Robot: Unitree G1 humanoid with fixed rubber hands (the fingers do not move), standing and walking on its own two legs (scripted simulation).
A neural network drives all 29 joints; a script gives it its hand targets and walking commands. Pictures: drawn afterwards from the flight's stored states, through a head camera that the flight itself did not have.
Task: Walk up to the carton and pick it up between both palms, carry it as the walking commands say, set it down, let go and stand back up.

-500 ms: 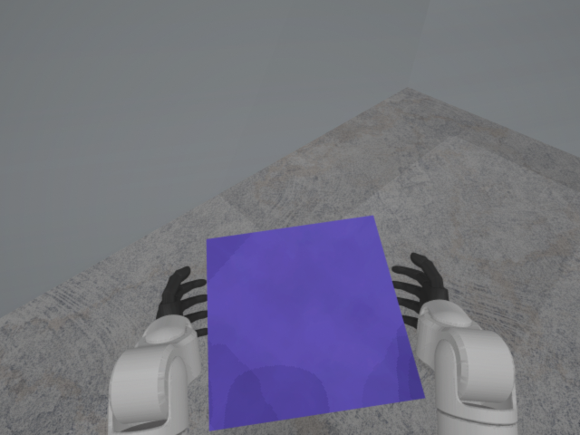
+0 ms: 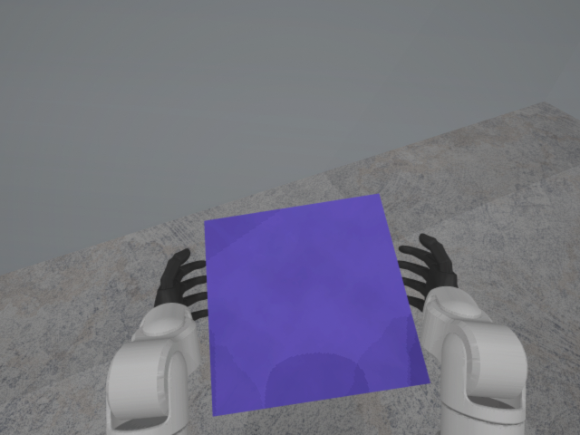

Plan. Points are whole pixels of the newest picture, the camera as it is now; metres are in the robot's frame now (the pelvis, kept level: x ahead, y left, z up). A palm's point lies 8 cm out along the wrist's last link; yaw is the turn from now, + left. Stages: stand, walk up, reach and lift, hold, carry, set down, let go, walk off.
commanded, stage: carry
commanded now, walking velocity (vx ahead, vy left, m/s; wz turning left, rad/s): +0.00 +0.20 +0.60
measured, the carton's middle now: (306, 304) +0.30 -0.03 +0.02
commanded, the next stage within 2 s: none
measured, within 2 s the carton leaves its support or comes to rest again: neither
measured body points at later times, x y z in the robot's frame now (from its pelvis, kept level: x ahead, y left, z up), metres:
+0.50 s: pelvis -0.09 +0.13 -0.01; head -0.06 +0.14 +0.44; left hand +0.12 +0.35 +0.06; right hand +0.22 +0.05 +0.08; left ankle -0.06 +0.23 -0.71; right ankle -0.03 -0.04 -0.68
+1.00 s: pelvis -0.22 +0.26 -0.01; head -0.21 +0.27 +0.44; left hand -0.08 +0.53 +0.08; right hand +0.10 +0.26 +0.09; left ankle -0.24 +0.37 -0.71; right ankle -0.11 +0.08 -0.70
